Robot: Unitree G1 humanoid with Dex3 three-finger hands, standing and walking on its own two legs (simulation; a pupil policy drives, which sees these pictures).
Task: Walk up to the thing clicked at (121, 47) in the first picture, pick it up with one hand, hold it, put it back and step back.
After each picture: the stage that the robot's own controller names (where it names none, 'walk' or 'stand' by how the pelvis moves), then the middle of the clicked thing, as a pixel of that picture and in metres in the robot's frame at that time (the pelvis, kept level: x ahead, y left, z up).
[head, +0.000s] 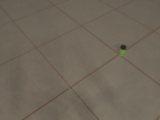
stand; (122, 50) +1.24 -0.42 -0.72
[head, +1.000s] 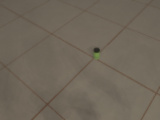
walk; (96, 53) +1.17 -0.04 -0.70
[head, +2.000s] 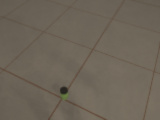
walk; (64, 93) +0.68 +0.19 -0.70
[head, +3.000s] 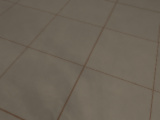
walk; out of the picture +0.39 +0.21 -0.70
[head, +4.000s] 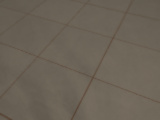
stand; out of the picture +0.34 +0.18 -0.72
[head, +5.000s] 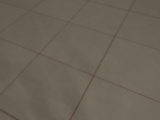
stand; out of the picture +0.34 +0.18 -0.73
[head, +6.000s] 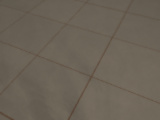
stand; out of the picture +0.35 +0.20 -0.73
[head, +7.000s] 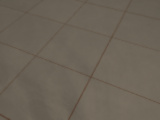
stand; out of the picture +0.34 +0.21 -0.73
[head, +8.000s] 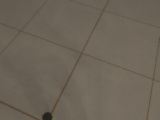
go down; (48, 119) +0.36 +0.21 -0.66
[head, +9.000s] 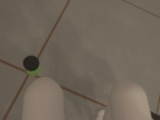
go down; (32, 66) +0.42 +0.23 -0.29
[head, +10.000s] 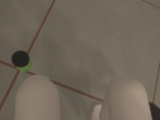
close in; (22, 62) +0.41 +0.24 -0.28
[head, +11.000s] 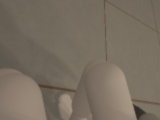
close in; out of the picture +0.41 +0.27 -0.22
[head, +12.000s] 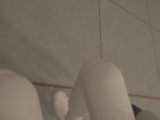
close; out of the picture +0.40 +0.28 -0.22
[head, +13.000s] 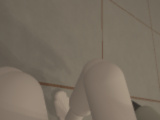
lift; out of the picture +0.38 +0.26 -0.23
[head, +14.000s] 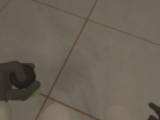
lift; (27, 82) +0.33 +0.19 -0.01
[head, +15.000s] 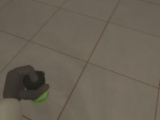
hold; (37, 88) +0.33 +0.17 +0.00
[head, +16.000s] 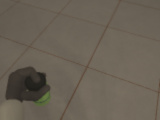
hold; (38, 89) +0.33 +0.17 +0.00
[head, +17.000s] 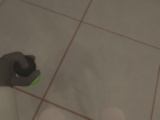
crouch; (28, 72) +0.38 +0.19 -0.07
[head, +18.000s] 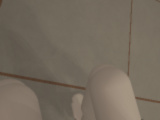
lower; out of the picture +0.43 +0.26 -0.18
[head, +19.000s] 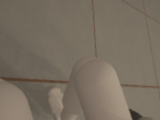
lower; out of the picture +0.43 +0.30 -0.22
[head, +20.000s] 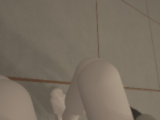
lower; out of the picture +0.42 +0.29 -0.22
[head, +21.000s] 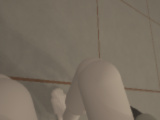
lower; out of the picture +0.42 +0.29 -0.22
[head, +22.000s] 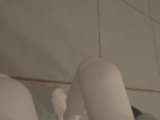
rest; out of the picture +0.41 +0.29 -0.22
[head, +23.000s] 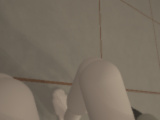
withdraw; out of the picture +0.41 +0.26 -0.23
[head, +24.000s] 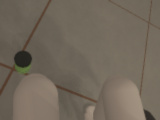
stand; (23, 62) +0.42 +0.22 -0.27
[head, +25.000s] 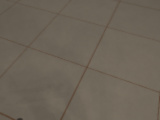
stand; out of the picture +0.35 +0.17 -0.65
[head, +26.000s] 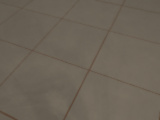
stand; out of the picture +0.37 +0.18 -0.66
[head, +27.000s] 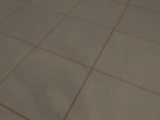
stand; out of the picture +0.37 +0.17 -0.68
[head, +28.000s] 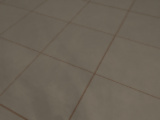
walk; out of the picture +0.38 +0.17 -0.72
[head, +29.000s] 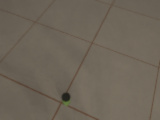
walk; (66, 99) +0.49 +0.12 -0.69
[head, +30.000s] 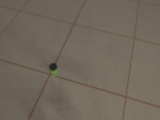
walk; (53, 69) +0.77 +0.25 -0.69
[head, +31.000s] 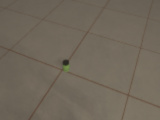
stand; (66, 65) +1.01 +0.19 -0.71
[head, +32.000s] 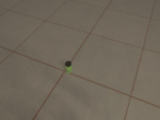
stand; (68, 66) +1.01 +0.17 -0.72
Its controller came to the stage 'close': yes
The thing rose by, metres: 0.71
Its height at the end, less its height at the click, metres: +0.00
